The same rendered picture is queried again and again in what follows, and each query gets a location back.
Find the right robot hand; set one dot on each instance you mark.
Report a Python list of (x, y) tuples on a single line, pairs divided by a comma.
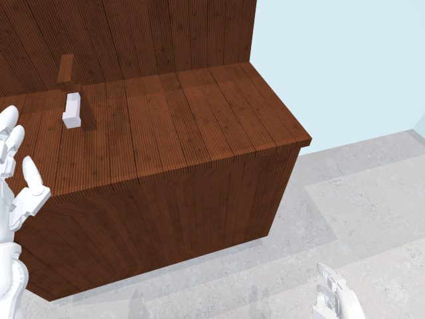
[(343, 305)]

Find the robot left forearm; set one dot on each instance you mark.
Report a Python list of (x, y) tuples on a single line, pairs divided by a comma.
[(14, 277)]

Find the left robot hand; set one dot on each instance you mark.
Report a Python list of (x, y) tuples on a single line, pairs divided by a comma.
[(29, 200)]

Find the counter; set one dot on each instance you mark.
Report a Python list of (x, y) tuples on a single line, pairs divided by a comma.
[(183, 148)]

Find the tap lever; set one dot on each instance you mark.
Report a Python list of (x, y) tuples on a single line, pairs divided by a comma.
[(71, 116)]

